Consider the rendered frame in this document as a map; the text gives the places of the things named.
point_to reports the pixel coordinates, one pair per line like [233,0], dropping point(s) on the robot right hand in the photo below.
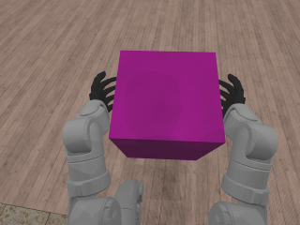
[236,95]

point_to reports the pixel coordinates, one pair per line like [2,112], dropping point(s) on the left robot forearm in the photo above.
[82,138]

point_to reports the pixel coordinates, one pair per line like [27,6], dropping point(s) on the robot right upper arm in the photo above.
[231,213]

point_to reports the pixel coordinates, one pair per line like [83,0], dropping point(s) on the robot left upper arm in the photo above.
[96,211]

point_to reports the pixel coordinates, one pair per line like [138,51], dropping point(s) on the carton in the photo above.
[167,105]

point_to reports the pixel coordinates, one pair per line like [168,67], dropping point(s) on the left robot thigh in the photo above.
[129,194]

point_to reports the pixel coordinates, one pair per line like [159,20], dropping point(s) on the right robot forearm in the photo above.
[253,148]

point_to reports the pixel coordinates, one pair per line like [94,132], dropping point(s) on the robot left hand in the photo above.
[97,92]

